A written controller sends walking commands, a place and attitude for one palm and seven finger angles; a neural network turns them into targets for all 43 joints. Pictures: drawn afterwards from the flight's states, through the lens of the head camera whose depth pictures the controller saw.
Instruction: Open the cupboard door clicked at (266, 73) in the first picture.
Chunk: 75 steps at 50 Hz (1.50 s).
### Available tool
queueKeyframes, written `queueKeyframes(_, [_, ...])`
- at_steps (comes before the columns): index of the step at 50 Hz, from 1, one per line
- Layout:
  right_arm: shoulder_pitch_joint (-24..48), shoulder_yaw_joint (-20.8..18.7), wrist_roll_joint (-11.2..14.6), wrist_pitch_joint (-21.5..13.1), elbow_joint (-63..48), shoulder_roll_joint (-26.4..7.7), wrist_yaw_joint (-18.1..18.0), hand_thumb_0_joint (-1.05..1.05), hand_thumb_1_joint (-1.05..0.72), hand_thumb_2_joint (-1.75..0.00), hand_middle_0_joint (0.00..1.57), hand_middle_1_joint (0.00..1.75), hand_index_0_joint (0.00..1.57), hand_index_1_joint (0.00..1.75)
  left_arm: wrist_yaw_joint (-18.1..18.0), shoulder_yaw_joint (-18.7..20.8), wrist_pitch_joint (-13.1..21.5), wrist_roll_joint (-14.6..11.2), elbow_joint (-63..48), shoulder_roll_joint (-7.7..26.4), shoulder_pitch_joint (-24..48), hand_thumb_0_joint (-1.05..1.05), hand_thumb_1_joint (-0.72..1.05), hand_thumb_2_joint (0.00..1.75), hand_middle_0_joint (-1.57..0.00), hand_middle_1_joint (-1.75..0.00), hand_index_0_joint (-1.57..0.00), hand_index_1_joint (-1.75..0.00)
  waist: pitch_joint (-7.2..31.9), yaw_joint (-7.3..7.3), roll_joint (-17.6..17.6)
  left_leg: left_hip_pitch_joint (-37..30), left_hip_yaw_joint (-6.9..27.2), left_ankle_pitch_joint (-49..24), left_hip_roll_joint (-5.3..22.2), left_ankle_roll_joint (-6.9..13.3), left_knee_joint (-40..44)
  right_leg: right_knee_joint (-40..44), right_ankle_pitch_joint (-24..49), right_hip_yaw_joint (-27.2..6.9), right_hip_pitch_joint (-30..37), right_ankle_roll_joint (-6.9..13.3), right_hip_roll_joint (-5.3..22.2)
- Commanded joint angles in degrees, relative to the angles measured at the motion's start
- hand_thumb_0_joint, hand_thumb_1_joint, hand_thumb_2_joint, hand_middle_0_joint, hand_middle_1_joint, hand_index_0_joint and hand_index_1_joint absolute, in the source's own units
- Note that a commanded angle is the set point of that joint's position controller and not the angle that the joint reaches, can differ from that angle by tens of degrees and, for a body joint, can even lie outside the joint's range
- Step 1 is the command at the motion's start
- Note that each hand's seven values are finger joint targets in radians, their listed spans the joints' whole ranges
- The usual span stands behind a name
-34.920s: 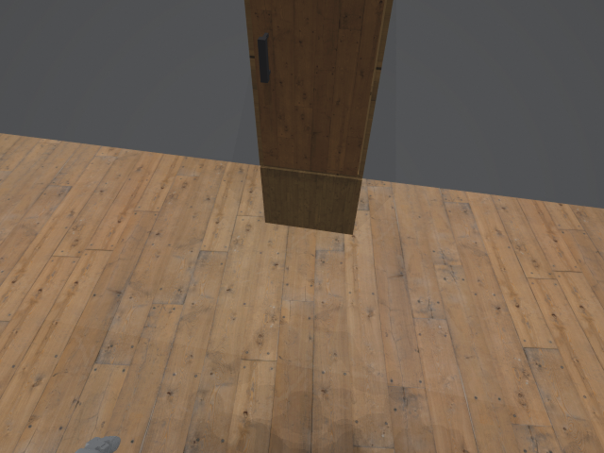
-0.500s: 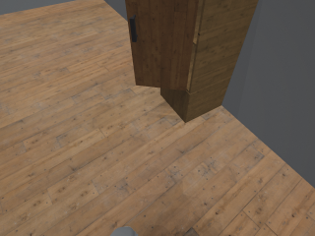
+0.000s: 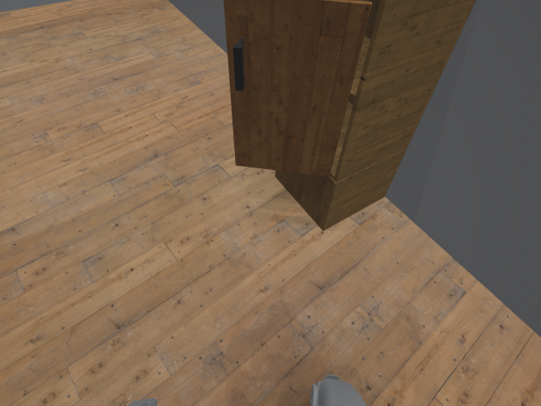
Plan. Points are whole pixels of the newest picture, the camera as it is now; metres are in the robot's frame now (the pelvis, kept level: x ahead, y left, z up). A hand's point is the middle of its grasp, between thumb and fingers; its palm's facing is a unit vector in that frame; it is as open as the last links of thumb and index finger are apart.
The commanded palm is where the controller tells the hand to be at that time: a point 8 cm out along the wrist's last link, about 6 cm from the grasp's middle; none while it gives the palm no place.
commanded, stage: take the last steps up to it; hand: left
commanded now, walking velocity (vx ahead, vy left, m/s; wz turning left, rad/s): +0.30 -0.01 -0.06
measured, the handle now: (240, 64) +0.94 +0.13 +0.01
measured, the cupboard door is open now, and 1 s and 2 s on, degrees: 50 50 50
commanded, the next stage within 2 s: come to a stop and stand still in 0.74 s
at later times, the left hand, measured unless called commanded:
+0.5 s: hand (183, 377) +0.19 +0.16 -0.17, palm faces +0.08 -0.98 -0.20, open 7.2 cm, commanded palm none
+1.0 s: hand (191, 263) +0.42 +0.19 -0.17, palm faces +0.01 -0.97 -0.24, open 7.3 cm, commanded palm none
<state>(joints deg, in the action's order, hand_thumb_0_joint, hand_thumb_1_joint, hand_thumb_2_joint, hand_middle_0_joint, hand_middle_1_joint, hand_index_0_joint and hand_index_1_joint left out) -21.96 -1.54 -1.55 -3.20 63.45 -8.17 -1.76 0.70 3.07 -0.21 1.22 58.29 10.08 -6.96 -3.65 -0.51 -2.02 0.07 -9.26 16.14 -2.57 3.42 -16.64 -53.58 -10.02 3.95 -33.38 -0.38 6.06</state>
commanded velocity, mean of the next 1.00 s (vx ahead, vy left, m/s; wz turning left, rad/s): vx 0.15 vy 0.01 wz -0.01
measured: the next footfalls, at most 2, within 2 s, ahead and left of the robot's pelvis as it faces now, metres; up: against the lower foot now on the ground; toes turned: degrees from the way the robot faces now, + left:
right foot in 0.18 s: +0.19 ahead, -0.12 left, +0.00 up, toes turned -8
left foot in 0.60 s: +0.38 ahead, +0.12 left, +0.00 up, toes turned +5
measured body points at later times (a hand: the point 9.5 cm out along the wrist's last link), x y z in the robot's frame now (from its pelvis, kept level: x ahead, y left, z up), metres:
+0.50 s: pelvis +0.19 -0.02 +0.00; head +0.22 -0.02 +0.45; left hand +0.19 +0.21 -0.15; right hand +0.24 -0.26 -0.15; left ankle +0.27 +0.11 -0.71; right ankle +0.15 -0.12 -0.74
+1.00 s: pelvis +0.35 +0.00 -0.01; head +0.37 -0.01 +0.44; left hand +0.42 +0.24 -0.16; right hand +0.32 -0.22 -0.17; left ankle +0.32 +0.10 -0.74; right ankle +0.39 -0.12 -0.74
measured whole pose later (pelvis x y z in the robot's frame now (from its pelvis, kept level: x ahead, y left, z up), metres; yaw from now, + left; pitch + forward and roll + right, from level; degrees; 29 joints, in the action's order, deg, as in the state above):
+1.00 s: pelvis +0.35 +0.00 -0.01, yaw -1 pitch -1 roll +2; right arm -17.6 -1.1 -1.2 -0.5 64.1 -8.1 -2.0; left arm -1.2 2.0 0.8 0.9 60.1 11.2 -9.4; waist -3.6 -0.3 -1.2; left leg 9.5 -8.7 18.1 0.1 1.0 -28.4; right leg -32.4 -11.1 3.4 -18.3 -0.8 5.1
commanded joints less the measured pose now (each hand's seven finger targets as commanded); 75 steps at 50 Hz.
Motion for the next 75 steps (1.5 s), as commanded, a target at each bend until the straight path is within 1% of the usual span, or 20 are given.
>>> queueKeyframes(1, [-7.3, -1.0, -0.3, -1.0, 0.3, -6.8, -0.3, 0.0, -0.9, -0.9, 0.2, 0.3, 0.2, 0.3, 0.6, -0.2, 1.2, -0.1, -5.1, 1.2, 5.7, 0.0, 0.9, 0.9, -0.2, -0.3, -0.2, -0.3, -3.9, -1.78, 5.8, -1.8, 8.6, -31.6, 18.5, 5.6, 3.8, 9.1, -0.7, 0.4, -2.1, 1.3, -0.3])
queueKeyframes(4, [-8.5, -1.0, -0.5, -0.6, 1.7, -7.4, -0.3, 0.0, -0.9, -0.9, 0.2, 0.3, 0.2, 0.3, 0.5, -0.2, 1.6, -0.1, -5.7, 1.6, 5.8, 0.0, 0.9, 0.9, -0.2, -0.3, -0.2, -0.3, -3.3, -1.46, 6.1, -1.3, 7.4, -38.7, 18.0, 4.8, -0.5, 14.6, -4.3, 3.0, 5.3, 3.0, -3.3])
queueKeyframes(7, [-6.2, -0.9, 0.5, -0.5, 1.7, -8.0, -0.2, 0.0, -0.9, -0.9, 0.2, 0.3, 0.2, 0.3, 0.1, 1.2, 2.7, -0.1, -0.9, 4.7, -10.0, 0.0, 0.9, 0.9, -0.2, -0.3, -0.2, -0.3, 4.1, 5.98, 4.3, 8.6, 4.4, -43.4, 13.8, 1.2, -19.8, 22.6, 1.4, 2.9, 32.1, 5.6, -5.2])
queueKeyframes(9, [-5.3, -1.2, 1.7, -0.8, -1.2, -5.3, 0.1, 0.0, -0.9, -0.9, 0.2, 0.3, 0.2, 0.3, -1.0, 3.2, 3.2, -0.6, 2.8, 13.3, -23.1, 0.0, 0.9, 0.9, -0.2, -0.3, -0.2, -0.3, 12.9, 8.57, -9.9, 32.3, 1.6, 17.9, 1.3, -3.1, -54.9, 31.8, 17.1, -31.5, 51.7, 18.0, 21.4])
queueKeyframes(11, [2.8, -1.8, 1.2, 0.2, -3.0, -4.5, 0.6, 0.0, -0.9, -0.9, 0.2, 0.3, 0.2, 0.3, -1.6, 2.1, 3.1, -1.1, 0.4, 9.7, -13.6, 0.0, 0.9, 0.9, -0.2, -0.3, -0.2, -0.3, 2.3, 5.78, -3.7, 36.4, 10.6, 10.0, 6.9, -2.2, -60.2, 38.4, 2.4, -26.2, 33.7, 15.2, 18.3])
queueKeyframes(15, [-2.3, -1.7, -0.1, 2.4, -0.6, -1.0, 1.6, 0.0, -0.9, -0.9, 0.2, 0.3, 0.2, 0.3, -1.7, 0.6, 4.3, -0.4, -0.5, 3.3, -6.7, 0.0, 0.9, 0.9, -0.2, -0.3, -0.2, -0.3, 0.6, -1.17, -4.8, 27.5, 8.4, 0.7, 9.7, -4.3, -46.7, 43.3, -1.8, -7.2, 18.4, 8.9, 9.8])
queueKeyframes(24, [12.1, -1.7, 0.2, 0.9, -5.9, -1.6, 3.0, 0.0, -0.9, -0.9, 0.2, 0.3, 0.2, 0.3, -0.9, 0.8, 5.2, 0.1, 4.1, 5.4, -13.5, 0.0, 0.9, 0.9, -0.2, -0.3, -0.2, -0.3, -1.1, 2.22, -5.9, 28.1, 4.4, -1.2, 7.1, -4.8, -22.4, 40.6, 8.4, -6.6, 27.2, 9.9, 10.3])
queueKeyframes(28, [7.8, -1.8, 0.1, 0.0, -4.3, -4.7, 2.5, 0.0, -0.9, -0.9, 0.2, 0.3, 0.2, 0.3, -1.1, 0.8, 4.4, -0.4, 4.6, 6.9, -12.3, 0.0, 0.9, 0.9, -0.2, -0.3, -0.2, -0.3, 0.4, -1.56, -3.1, 11.5, 1.2, -5.8, 3.2, -3.7, -10.9, 31.0, 13.2, -2.0, 23.0, 6.7, 7.6])
queueKeyframes(29, [2.0, -2.3, -0.1, -0.3, -2.8, -7.7, 2.1, 0.0, -0.9, -0.9, 0.2, 0.3, 0.2, 0.3, -0.8, 0.6, 4.2, -0.3, 4.2, 5.8, -12.4, 0.0, 0.9, 0.9, -0.2, -0.3, -0.2, -0.3, 3.6, -3.97, 3.5, 0.6, 5.2, -7.6, 6.1, -2.1, -8.9, 20.3, 11.2, -0.5, 16.6, 5.3, 4.8])
queueKeyframes(31, [-8.3, -3.9, -0.7, 0.3, -1.5, -15.9, 0.9, 0.0, -0.9, -0.9, 0.2, 0.3, 0.2, 0.3, -0.7, -0.3, 4.3, -0.5, 0.9, 2.9, -11.6, 0.0, 0.9, 0.9, -0.2, -0.3, -0.2, -0.3, 9.7, -6.77, 18.1, -9.4, 30.5, -15.3, 27.0, 8.9, -1.5, -8.0, -24.7, 3.5, 0.9, 2.2, -5.0])
queueKeyframes(36, [4.4, -1.2, 0.0, -0.7, -5.2, -8.6, 0.0, 0.0, -0.9, -0.9, 0.2, 0.3, 0.2, 0.3, -0.2, -0.2, 2.5, 0.2, 2.5, 1.1, -11.1, 0.0, 0.9, 0.9, -0.2, -0.3, -0.2, -0.3, 1.8, 0.0, 7.7, 9.6, 15.9, -14.8, 20.5, 5.5, 3.9, -13.2, -10.5, -3.1, 2.2, 0.9, 1.1])
queueKeyframes(45, [4.3, -0.7, -0.1, 0.3, -3.1, -7.3, -0.6, 0.0, -0.9, -0.9, 0.2, 0.3, 0.2, 0.3, -1.1, -1.1, 1.0, -0.3, 1.7, -0.3, -8.1, 0.0, 0.9, 0.9, -0.2, -0.3, -0.2, -0.3, 1.6, 1.42, 7.2, 13.4, 8.6, -31.7, 17.3, 4.6, -1.6, 14.5, -4.5, 0.0, 17.1, -0.5, -1.6])
queueKeyframes(48, [5.0, -0.7, 0.9, 1.5, -2.2, -6.4, -0.7, 0.0, -0.9, -0.9, 0.2, 0.3, 0.2, 0.3, -1.8, -0.7, 1.1, -0.3, 3.0, 4.3, -12.0, 0.0, 0.9, 0.9, -0.2, -0.3, -0.2, -0.3, 4.0, 3.33, 2.6, 14.6, 6.2, -18.7, 11.5, -1.3, -9.1, 28.4, 13.4, -3.3, 26.6, -0.3, 0.4])
queueKeyframes(50, [1.2, -0.7, 1.6, 2.8, -1.5, -4.7, 0.2, 0.0, -0.9, -0.9, 0.2, 0.3, 0.2, 0.3, -2.2, -0.5, 1.2, -0.4, 2.4, 9.3, -9.6, 0.0, 0.9, 0.9, -0.2, -0.3, -0.2, -0.3, 2.1, 0.81, -2.9, 18.3, 5.3, 1.3, 6.0, -4.5, -10.2, 27.8, 30.0, -10.2, 26.6, 5.4, 10.6])
queueKeyframes(52, [-0.2, -1.1, 1.5, 4.0, -0.6, -4.7, 0.0, 0.0, -0.9, -0.9, 0.2, 0.3, 0.2, 0.3, -2.9, -0.2, 1.3, -0.8, 1.9, 9.9, -8.8, 0.0, 0.9, 0.9, -0.2, -0.3, -0.2, -0.3, 8.1, 0.62, -12.8, 14.3, 3.8, 4.6, 4.7, -5.2, -16.1, 27.9, 41.4, -11.1, 28.2, 8.4, 12.2])
queueKeyframes(55, [1.3, -1.6, 1.6, 4.9, -1.4, -4.9, -0.3, 0.0, -0.9, -0.9, 0.2, 0.3, 0.2, 0.3, -3.7, 0.5, 0.8, -0.4, 1.2, 9.9, -7.5, 0.0, 0.9, 0.9, -0.2, -0.3, -0.2, -0.3, 7.8, 1.7, -12.0, 19.7, 5.8, 14.4, 4.5, -5.6, -25.1, 27.7, 51.5, -11.4, 31.2, 11.6, 14.6])
queueKeyframes(61, [-0.6, -1.9, 1.1, 4.9, -1.5, -3.9, 0.0, 0.0, -0.9, -0.9, 0.2, 0.3, 0.2, 0.3, -3.6, 1.7, -0.5, -0.6, -0.9, 9.1, -3.3, 0.0, 0.9, 0.9, -0.2, -0.3, -0.2, -0.3, 8.4, -0.33, -5.2, 10.4, 5.0, -4.2, 4.8, -5.7, -7.9, 23.3, 29.6, -6.7, 23.9, 6.9, 9.8])
queueKeyframes(63, [2.1, -2.6, 0.2, 4.4, -4.3, -9.2, -0.1, 0.0, -0.9, -0.9, 0.2, 0.3, 0.2, 0.3, -2.9, 0.8, -1.4, -1.0, -2.9, 4.0, -3.7, 0.0, 0.9, 0.9, -0.2, -0.3, -0.2, -0.3, 5.6, 0.77, 12.7, 12.6, 18.7, -22.3, 18.6, 1.5, -1.7, 17.3, -3.7, 1.1, 16.1, 0.0, -0.7])
queueKeyframes(65, [4.6, -2.3, -0.1, 3.7, -5.3, -8.5, -0.8, 0.0, -0.9, -0.9, 0.2, 0.3, 0.2, 0.3, -3.0, 0.6, -2.6, -0.3, -3.3, 3.3, -1.4, 0.0, 0.9, 0.9, -0.2, -0.3, -0.2, -0.3, 0.8, -0.37, 14.2, 19.2, 20.9, -17.4, 20.9, 6.1, 3.4, 3.5, -19.7, -3.2, 14.1, 0.1, -3.1])
queueKeyframes(75, [6.4, -2.1, 1.1, 2.9, -3.5, -8.0, -0.9, 0.0, -0.9, -0.9, 0.2, 0.3, 0.2, 0.3, -2.3, -0.7, 0.1, -0.5, 1.9, 4.8, -9.3, 0.0, 0.9, 0.9, -0.2, -0.3, -0.2, -0.3, 5.2, 0.18, 2.8, 9.0, 10.9, -19.8, 11.8, -0.4, -8.9, 33.1, 6.7, -6.4, 24.9, 1.3, -0.8])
